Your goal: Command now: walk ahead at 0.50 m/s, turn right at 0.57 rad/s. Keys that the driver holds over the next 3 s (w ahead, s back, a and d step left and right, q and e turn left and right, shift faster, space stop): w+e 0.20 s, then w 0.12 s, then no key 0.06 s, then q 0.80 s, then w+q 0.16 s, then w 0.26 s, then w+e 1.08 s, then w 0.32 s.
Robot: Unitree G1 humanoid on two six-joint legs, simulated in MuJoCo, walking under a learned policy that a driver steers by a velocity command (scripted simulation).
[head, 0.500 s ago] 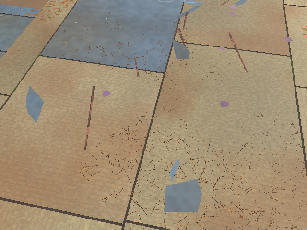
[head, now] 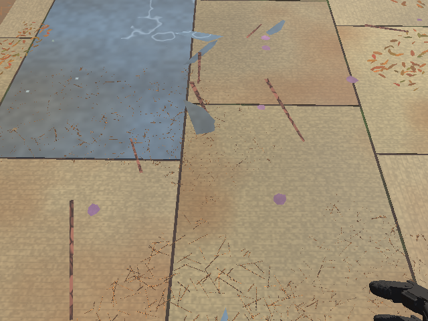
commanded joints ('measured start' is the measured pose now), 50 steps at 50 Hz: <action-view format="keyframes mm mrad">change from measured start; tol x32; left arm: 1 87 91 -4 -101 -20 -30 -1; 50 -321 107 37 -61 26 42 36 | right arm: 1 332 -208 -76 5 9 8 -5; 50 168 -220 -75 -29 9 120 -17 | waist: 1 -137 266 -293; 19 -141 94 56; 25 17 -194 -534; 30 -107 -94 -119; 50 -83 130 -81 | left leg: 1 805 473 -740 -152 -377 257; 7 345 289 -193 -285 -43 168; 22 428 234 93 12 635 76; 25 -90 19 -99 784 -669 -69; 26 -147 63 -107 822 -623 -69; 44 197 75 112 69 -114 26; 46 386 361 -353 -99 451 208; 50 353 306 -306 -133 265 225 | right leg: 1 -639 -73 -52 581 -92 30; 21 -287 -98 -276 -161 447 -10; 25 570 -602 256 -102 1457 -330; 31 -141 -392 -151 -386 813 -195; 41 -84 -451 -266 -399 450 -151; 47 -521 -87 -273 446 -219 132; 50 -566 -140 -175 486 14 99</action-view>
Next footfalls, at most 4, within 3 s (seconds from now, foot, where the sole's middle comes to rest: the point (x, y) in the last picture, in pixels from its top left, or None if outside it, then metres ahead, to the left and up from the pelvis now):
0.46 right None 0.37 -0.19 -0.76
0.90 left None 0.38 0.07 -0.76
1.38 right None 0.43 -0.15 -0.76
1.78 left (173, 284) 0.58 0.20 -0.76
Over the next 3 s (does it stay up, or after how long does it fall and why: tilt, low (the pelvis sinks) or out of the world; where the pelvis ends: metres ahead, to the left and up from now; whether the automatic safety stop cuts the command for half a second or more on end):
stays up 1.16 0.09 0.02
